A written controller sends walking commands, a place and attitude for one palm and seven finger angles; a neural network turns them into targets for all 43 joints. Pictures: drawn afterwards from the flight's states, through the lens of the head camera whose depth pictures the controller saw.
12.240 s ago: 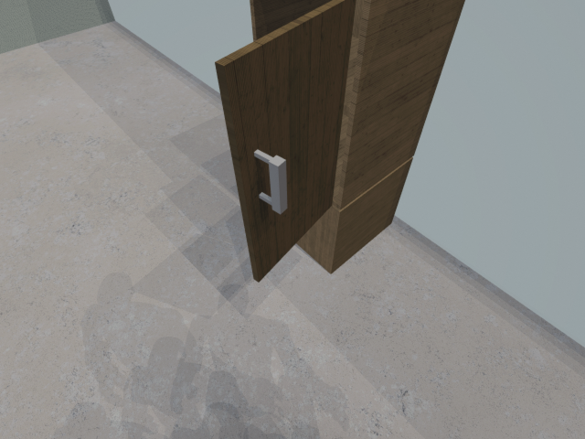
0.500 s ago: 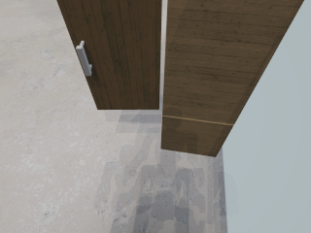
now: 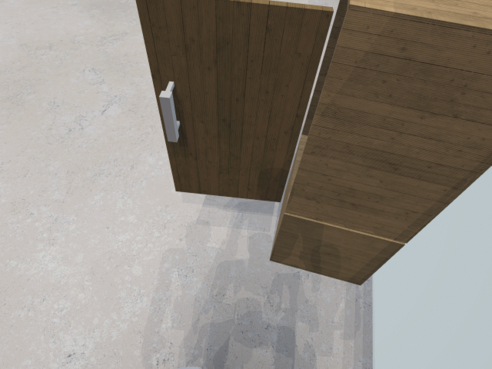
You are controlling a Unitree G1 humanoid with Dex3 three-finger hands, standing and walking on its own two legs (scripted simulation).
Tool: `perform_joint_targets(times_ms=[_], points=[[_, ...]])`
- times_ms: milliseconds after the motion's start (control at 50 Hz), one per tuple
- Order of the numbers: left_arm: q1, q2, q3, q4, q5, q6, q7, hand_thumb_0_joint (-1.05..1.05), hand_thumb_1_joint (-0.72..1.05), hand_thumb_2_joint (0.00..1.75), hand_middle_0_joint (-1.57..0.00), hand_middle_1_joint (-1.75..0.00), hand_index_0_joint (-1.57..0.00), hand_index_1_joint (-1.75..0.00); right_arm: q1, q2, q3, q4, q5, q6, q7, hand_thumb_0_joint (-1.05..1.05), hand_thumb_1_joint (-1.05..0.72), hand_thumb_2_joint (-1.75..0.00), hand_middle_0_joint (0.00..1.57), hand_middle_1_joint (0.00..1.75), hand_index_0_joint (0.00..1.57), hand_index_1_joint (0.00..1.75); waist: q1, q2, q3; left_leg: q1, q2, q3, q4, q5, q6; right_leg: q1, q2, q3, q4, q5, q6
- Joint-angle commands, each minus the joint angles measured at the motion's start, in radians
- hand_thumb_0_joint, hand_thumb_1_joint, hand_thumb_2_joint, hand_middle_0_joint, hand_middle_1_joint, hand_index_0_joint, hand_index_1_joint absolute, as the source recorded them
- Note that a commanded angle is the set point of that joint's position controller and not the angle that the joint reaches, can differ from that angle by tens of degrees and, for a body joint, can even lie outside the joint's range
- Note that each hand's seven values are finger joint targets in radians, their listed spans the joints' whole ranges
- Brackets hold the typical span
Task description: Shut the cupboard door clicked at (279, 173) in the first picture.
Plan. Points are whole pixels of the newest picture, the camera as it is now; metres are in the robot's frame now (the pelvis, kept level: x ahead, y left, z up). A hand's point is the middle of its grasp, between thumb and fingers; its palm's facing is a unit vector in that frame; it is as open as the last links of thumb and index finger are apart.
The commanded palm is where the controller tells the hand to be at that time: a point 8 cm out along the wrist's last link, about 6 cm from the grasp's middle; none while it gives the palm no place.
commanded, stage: take the last steps up to it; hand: left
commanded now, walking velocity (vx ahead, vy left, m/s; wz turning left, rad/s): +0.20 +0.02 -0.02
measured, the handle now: (172, 112) +0.62 +0.23 +0.02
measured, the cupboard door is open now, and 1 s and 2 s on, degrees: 100 100 100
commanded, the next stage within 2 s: come to a stop and stand still in 0.14 s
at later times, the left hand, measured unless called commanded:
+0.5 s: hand (165, 319) +0.22 +0.17 -0.17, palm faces +0.01 -0.98 -0.18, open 7.4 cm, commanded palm none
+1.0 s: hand (150, 361) +0.15 +0.18 -0.17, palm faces -0.02 -0.97 -0.26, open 7.4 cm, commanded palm none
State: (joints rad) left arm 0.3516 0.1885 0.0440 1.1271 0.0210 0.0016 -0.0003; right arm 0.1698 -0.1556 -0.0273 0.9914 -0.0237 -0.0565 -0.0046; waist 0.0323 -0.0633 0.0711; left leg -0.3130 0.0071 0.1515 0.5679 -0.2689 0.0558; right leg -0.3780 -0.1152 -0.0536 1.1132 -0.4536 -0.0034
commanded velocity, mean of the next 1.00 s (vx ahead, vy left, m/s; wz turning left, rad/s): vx -0.07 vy -0.01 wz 0.00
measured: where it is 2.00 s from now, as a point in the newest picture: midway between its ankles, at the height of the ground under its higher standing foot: outside the picture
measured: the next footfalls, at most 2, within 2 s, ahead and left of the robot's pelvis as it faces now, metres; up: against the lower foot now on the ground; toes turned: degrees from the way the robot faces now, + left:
right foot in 0.28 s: +0.18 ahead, -0.11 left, +0.00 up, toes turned -7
left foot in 0.52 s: +0.16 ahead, +0.12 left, +0.00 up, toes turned +1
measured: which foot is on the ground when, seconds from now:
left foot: down 0.00-0.30, up 0.32-0.50, down 0.52-1.00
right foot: up 0.00-0.26, down 0.28-0.54, up 0.56-0.82, down 0.84-1.00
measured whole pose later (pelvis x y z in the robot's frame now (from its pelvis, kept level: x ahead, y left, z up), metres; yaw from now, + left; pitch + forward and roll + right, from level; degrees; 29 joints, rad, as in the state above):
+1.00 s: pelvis +0.11 -0.01 +0.00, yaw -2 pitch -1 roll +0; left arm 0.28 0.18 0.00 0.97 0.02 -0.01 0.05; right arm 0.19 -0.20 -0.04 0.94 -0.01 0.02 -0.01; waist -0.01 0.02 0.06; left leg -0.30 0.04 0.06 0.62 -0.30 0.00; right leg -0.22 0.00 -0.01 0.63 -0.39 -0.02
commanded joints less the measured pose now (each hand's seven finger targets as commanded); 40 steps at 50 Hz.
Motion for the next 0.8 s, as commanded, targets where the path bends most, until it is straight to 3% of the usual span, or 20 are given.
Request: perform_joint_targets(times_ms=[0, 80, 140, 220, 240, 260, 280, 300, 320, 360, 440, 480, 500, 520, 540, 560, 640, 720, 760, 780], points=[[-0.026, 0.009, 0.003, -0.095, 0.003, -0.025, -0.007, 0.0, 0.9, 0.9, -0.2, -0.3, -0.2, -0.3, 0.15, -0.132, -0.021, 0.02, 0.0, -0.012, -0.023, 0.0, -0.9, -0.9, 0.2, 0.3, 0.2, 0.3, -0.023, 0.16, -0.033, 0.113, 0.282, -0.235, -0.372, 0.158, 0.115, -0.154, -0.027, 0.018, -0.018, 0.108, 0.0], [-0.086, -0.002, 0.0, -0.125, 0.004, -0.022, -0.008, 0.0, 0.9, 0.9, -0.2, -0.3, -0.2, -0.3, 0.166, -0.124, -0.024, 0.035, -0.004, -0.014, -0.02, 0.0, -0.9, -0.9, 0.2, 0.3, 0.2, 0.3, -0.025, 0.113, -0.031, 0.125, 0.26, -0.172, -0.369, 0.265, 0.126, -0.075, -0.001, -0.012, -0.263, 0.164, 0.003], [-0.143, 0.019, 0.002, -0.152, 0.003, -0.025, -0.008, 0.0, 0.9, 0.9, -0.2, -0.3, -0.2, -0.3, 0.174, -0.127, -0.023, 0.05, -0.005, -0.006, -0.019, 0.0, -0.9, -0.9, 0.2, 0.3, 0.2, 0.3, -0.034, 0.146, -0.008, 0.13, 0.256, -0.173, -0.334, 0.278, 0.126, -0.023, 0.022, -0.028, -0.389, 0.164, -0.002], [-0.102, 0.041, 0.009, -0.14, 0.005, -0.027, -0.006, 0.0, 0.9, 0.9, -0.2, -0.3, -0.2, -0.3, 0.169, -0.126, -0.019, 0.07, -0.001, 0.007, -0.02, 0.0, -0.9, -0.9, 0.2, 0.3, 0.2, 0.3, 0.002, 0.113, -0.018, 0.088, 0.197, -0.128, -0.21, 0.204, 0.06, 0.174, 0.066, -0.059, -0.573, 0.252, -0.009], [-0.06, 0.076, 0.013, -0.125, 0.005, -0.035, 0.002, 0.0, 0.9, 0.9, -0.2, -0.3, -0.2, -0.3, 0.172, -0.092, -0.012, 0.072, 0.005, 0.007, -0.021, 0.0, -0.9, -0.9, 0.2, 0.3, 0.2, 0.3, 0.02, 0.034, -0.017, 0.016, 0.141, -0.101, -0.105, 0.206, 0.019, 0.29, 0.032, 0.01, -0.644, 0.374, -0.025], [0.011, 0.126, 0.021, -0.106, 0.003, -0.045, 0.011, 0.0, 0.9, 0.9, -0.2, -0.3, -0.2, -0.3, 0.189, -0.074, -0.007, 0.062, 0.012, 0.007, -0.021, 0.0, -0.9, -0.9, 0.2, 0.3, 0.2, 0.3, 0.032, -0.066, -0.065, -0.099, 0.056, -0.045, 0.017, 0.09, -0.041, 0.421, -0.123, 0.198, -0.659, 0.648, -0.09], [0.026, 0.178, 0.016, -0.096, -0.007, -0.045, 0.017, 0.0, 0.9, 0.9, -0.2, -0.3, -0.2, -0.3, 0.218, -0.069, -0.006, 0.064, 0.02, 0.019, -0.021, 0.0, -0.9, -0.9, 0.2, 0.3, 0.2, 0.3, 0.01, -0.105, -0.097, -0.083, -0.002, -0.033, 0.112, -0.193, -0.083, 0.4, -0.275, 0.286, -0.722, 0.817, -0.191], [0.002, 0.162, 0.014, -0.097, -0.012, -0.052, 0.027, 0.0, 0.9, 0.9, -0.2, -0.3, -0.2, -0.3, 0.196, -0.062, -0.002, 0.069, 0.022, 0.038, -0.027, 0.0, -0.9, -0.9, 0.2, 0.3, 0.2, 0.3, 0.012, -0.173, -0.148, -0.031, 0.018, -0.088, 0.196, -0.334, -0.093, 0.361, -0.286, 0.313, -0.746, 1.004, -0.236], [-0.051, 0.152, 0.007, -0.103, -0.01, -0.05, 0.036, 0.0, 0.9, 0.9, -0.2, -0.3, -0.2, -0.3, 0.189, -0.064, -0.006, 0.074, 0.026, 0.05, -0.032, 0.0, -0.9, -0.9, 0.2, 0.3, 0.2, 0.3, -0.003, -0.19, -0.146, -0.031, 0.033, -0.129, 0.233, -0.344, -0.091, 0.338, -0.273, 0.266, -0.727, 1.11, -0.24], [-0.111, 0.146, 0.013, -0.119, -0.007, -0.037, 0.049, 0.0, 0.9, 0.9, -0.2, -0.3, -0.2, -0.3, 0.2, -0.046, -0.009, 0.092, 0.034, 0.066, -0.036, 0.0, -0.9, -0.9, 0.2, 0.3, 0.2, 0.3, -0.027, -0.081, -0.154, -0.027, 0.032, -0.127, 0.197, -0.281, -0.1, 0.347, -0.235, 0.168, -0.67, 1.218, -0.226], [-0.149, 0.15, 0.027, -0.116, -0.011, -0.015, 0.05, 0.0, 0.9, 0.9, -0.2, -0.3, -0.2, -0.3, 0.218, -0.033, -0.017, 0.104, 0.024, 0.085, -0.03, 0.0, -0.9, -0.9, 0.2, 0.3, 0.2, 0.3, -0.04, -0.052, -0.146, 0.053, 0.018, -0.078, -0.008, -0.06, -0.113, 0.284, -0.173, 0.097, -0.624, 1.02, -0.159], [-0.158, 0.131, 0.03, -0.134, -0.018, 0.001, 0.044, 0.0, 0.9, 0.9, -0.2, -0.3, -0.2, -0.3, 0.23, -0.067, -0.028, 0.097, 0.016, 0.083, -0.027, 0.0, -0.9, -0.9, 0.2, 0.3, 0.2, 0.3, -0.048, 0.02, -0.121, 0.145, 0.079, -0.112, -0.124, 0.247, -0.086, 0.156, -0.114, 0.061, -0.567, 0.754, -0.087], [-0.141, 0.097, 0.028, -0.151, -0.02, 0.011, 0.039, 0.0, 0.9, 0.9, -0.2, -0.3, -0.2, -0.3, 0.207, -0.117, -0.035, 0.069, 0.008, 0.079, -0.029, 0.0, -0.9, -0.9, 0.2, 0.3, 0.2, 0.3, -0.032, 0.178, -0.109, 0.136, 0.214, -0.25, -0.161, 0.505, -0.017, 0.09, -0.023, -0.005, -0.516, 0.495, -0.023], [-0.151, 0.066, 0.021, -0.166, -0.02, 0.023, 0.042, 0.0, 0.9, 0.9, -0.2, -0.3, -0.2, -0.3, 0.182, -0.157, -0.043, 0.042, 0.005, 0.079, -0.032, 0.0, -0.9, -0.9, 0.2, 0.3, 0.2, 0.3, -0.035, 0.272, -0.075, 0.047, 0.312, -0.324, -0.23, 0.595, 0.07, 0.098, 0.065, -0.046, -0.404, 0.125, 0.011], [-0.173, 0.066, 0.021, -0.173, -0.016, 0.035, 0.042, 0.0, 0.9, 0.9, -0.2, -0.3, -0.2, -0.3, 0.165, -0.147, -0.041, 0.038, 0.0, 0.073, -0.041, 0.0, -0.9, -0.9, 0.2, 0.3, 0.2, 0.3, -0.04, 0.277, -0.041, 0.038, 0.334, -0.354, -0.252, 0.65, 0.127, 0.052, 0.094, -0.001, -0.259, -0.074, 0.007], [-0.182, 0.068, 0.022, -0.177, -0.015, 0.041, 0.041, 0.0, 0.9, 0.9, -0.2, -0.3, -0.2, -0.3, 0.157, -0.148, -0.038, 0.028, -0.004, 0.068, -0.05, 0.0, -0.9, -0.9, 0.2, 0.3, 0.2, 0.3, -0.047, 0.239, -0.034, 0.03, 0.348, -0.365, -0.239, 0.687, 0.155, 0.017, 0.091, 0.052, -0.155, -0.128, 0.004], [-0.159, 0.049, 0.023, -0.167, -0.013, 0.037, 0.033, 0.0, 0.9, 0.9, -0.2, -0.3, -0.2, -0.3, 0.12, -0.158, -0.042, 0.011, -0.008, 0.065, -0.057, 0.0, -0.9, -0.9, 0.2, 0.3, 0.2, 0.3, -0.044, 0.182, -0.089, 0.203, 0.299, -0.277, -0.161, 0.764, 0.142, -0.046, 0.096, 0.058, -0.177, -0.086, 0.008], [-0.14, 0.054, 0.015, -0.173, -0.014, 0.029, 0.031, 0.0, 0.9, 0.9, -0.2, -0.3, -0.2, -0.3, 0.131, -0.197, -0.058, 0.02, -0.001, 0.067, -0.048, 0.0, -0.9, -0.9, 0.2, 0.3, 0.2, 0.3, -0.062, 0.237, -0.157, 0.275, 0.291, -0.262, -0.151, 0.76, 0.119, 0.045, 0.1, 0.014, -0.401, -0.014, 0.009], [-0.082, 0.069, 0.015, -0.155, -0.011, 0.018, 0.03, 0.0, 0.9, 0.9, -0.2, -0.3, -0.2, -0.3, 0.114, -0.194, -0.059, 0.017, 0.008, 0.069, -0.042, 0.0, -0.9, -0.9, 0.2, 0.3, 0.2, 0.3, -0.041, 0.214, -0.157, 0.225, 0.253, -0.234, -0.111, 0.654, 0.072, 0.17, 0.099, 0.001, -0.62, 0.168, 0.004], [0.019, 0.077, -0.001, -0.14, -0.005, -0.003, 0.066, 0.0, 0.9, 0.9, -0.2, -0.3, -0.2, -0.3, 0.007, -0.223, -0.066, -0.06, 0.036, 0.056, -0.037, 0.0, -0.9, -0.9, 0.2, 0.3, 0.2, 0.3, 0.013, 0.12, -0.17, 0.267, 0.229, -0.17, 0.101, 0.662, -0.001, 0.084, 0.038, 0.115, -0.789, 0.332, 0.011]])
